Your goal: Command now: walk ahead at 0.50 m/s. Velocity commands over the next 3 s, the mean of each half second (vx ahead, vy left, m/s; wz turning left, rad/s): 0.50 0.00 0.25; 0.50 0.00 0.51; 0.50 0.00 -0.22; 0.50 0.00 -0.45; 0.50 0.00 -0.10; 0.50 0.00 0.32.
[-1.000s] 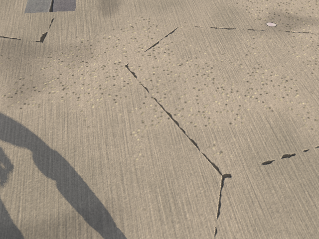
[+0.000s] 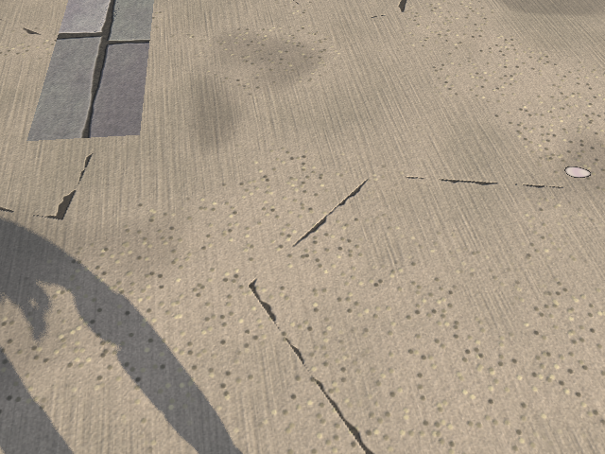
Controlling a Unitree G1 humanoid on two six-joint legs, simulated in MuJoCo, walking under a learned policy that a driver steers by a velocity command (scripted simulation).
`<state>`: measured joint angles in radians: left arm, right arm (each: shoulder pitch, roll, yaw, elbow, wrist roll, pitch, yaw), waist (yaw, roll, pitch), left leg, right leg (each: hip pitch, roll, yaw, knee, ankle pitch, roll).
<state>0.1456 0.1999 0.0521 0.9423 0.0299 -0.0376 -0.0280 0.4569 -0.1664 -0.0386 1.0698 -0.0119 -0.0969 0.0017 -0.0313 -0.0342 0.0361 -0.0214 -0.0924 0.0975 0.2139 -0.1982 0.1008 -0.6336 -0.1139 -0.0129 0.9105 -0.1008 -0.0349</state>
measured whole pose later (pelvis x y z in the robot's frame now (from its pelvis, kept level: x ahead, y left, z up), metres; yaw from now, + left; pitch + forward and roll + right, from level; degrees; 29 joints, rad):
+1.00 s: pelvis +0.50 +0.06 -0.01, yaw +26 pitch +0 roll +0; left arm 0.19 0.23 0.06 0.84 0.04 -0.06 -0.01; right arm 0.28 -0.25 -0.08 0.93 0.00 -0.05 0.00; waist 0.00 -0.03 0.06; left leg -0.18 -0.14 0.04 0.36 -0.18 0.14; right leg -0.53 -0.12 0.01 1.14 -0.30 0.01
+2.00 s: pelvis +1.04 +0.23 -0.02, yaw +0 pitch +1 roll +0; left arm 0.39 0.29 0.06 0.87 0.01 -0.05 0.00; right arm 0.12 -0.26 -0.02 0.74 -0.04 -0.07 0.01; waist 0.06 -0.02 0.03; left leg -0.40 -0.04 0.03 0.54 -0.17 0.05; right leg -0.22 0.12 0.12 1.06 -0.42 -0.08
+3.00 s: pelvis +1.55 +0.22 -0.03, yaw +11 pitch +1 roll +0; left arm 0.41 0.23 0.03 0.97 0.02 -0.07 0.03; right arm 0.07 -0.23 -0.03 0.78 -0.04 -0.03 0.05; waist 0.04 0.00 0.05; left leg -0.46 -0.04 0.12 0.56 -0.15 0.16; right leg 0.07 -0.03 -0.27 0.50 -0.43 -0.02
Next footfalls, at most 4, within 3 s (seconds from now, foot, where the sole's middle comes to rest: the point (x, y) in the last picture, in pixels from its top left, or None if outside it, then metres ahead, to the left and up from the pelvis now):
0.24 right None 0.30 -0.12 -0.78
0.80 left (249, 442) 0.52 0.11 -0.78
1.38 right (253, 307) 0.87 0.11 -0.78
1.92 left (182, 224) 1.15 0.32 -0.78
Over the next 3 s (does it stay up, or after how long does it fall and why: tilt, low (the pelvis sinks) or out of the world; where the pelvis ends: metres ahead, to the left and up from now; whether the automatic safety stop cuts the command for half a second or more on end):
stays up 1.55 0.22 -0.03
